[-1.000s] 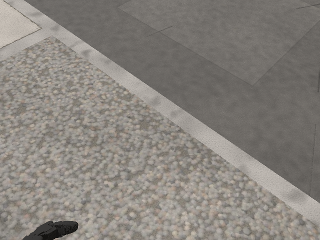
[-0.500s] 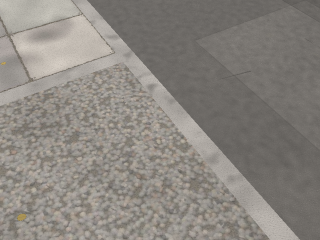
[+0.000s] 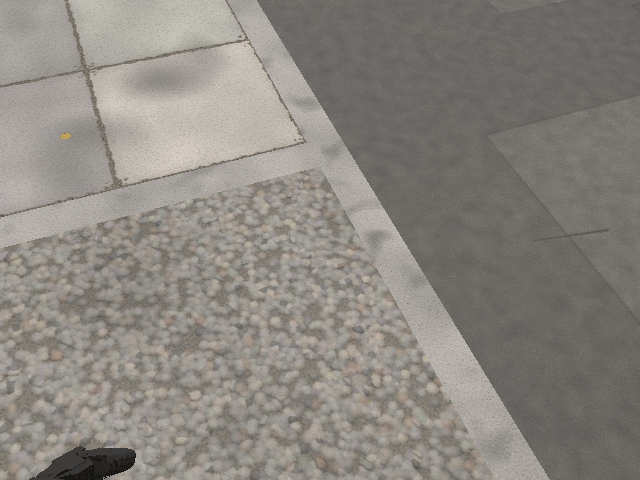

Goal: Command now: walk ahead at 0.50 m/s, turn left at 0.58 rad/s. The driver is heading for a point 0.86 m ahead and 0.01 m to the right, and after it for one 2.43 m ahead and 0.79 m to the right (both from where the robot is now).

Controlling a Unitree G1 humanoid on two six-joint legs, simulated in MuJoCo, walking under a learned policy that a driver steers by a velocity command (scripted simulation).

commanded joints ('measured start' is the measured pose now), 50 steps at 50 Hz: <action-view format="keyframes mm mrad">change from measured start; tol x32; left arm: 1 -96 76 17 -91 -12 -20 -8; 33 410 11 -10 70 -10 7 0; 50 11 16 9 -22 -24 45 -35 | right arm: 1 32 -169 -49 -47 7 -5 -10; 27 -329 -46 15 -205 6 -22 42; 32 118 -225 -62 -101 -20 -10 17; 50 -23 -139 -40 23 -23 -54 -5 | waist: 1 -7 129 -33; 9 125 -246 -359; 28 131 -54 16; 33 -11 338 -394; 50 0 67 53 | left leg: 1 -73 216 -180 -61 157 123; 6 -2 206 -267 152 222 68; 10 -671 101 -61 968 -282 -72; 28 -416 159 132 211 132 -40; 31 15 103 174 136 156 29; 33 520 521 -538 28 1 247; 40 5 364 -40 -183 215 138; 50 98 358 251 -231 314 82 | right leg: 1 150 66 -39 -103 73 -5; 6 375 67 -43 -204 -67 -88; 9 1010 -361 709 -312 -508 -337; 14 535 -172 198 -415 -234 -241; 31 572 -122 -144 -80 391 -162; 33 8 103 -113 554 -588 -72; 34 -96 56 4 661 -595 -82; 50 -42 -28 -74 70 78 -66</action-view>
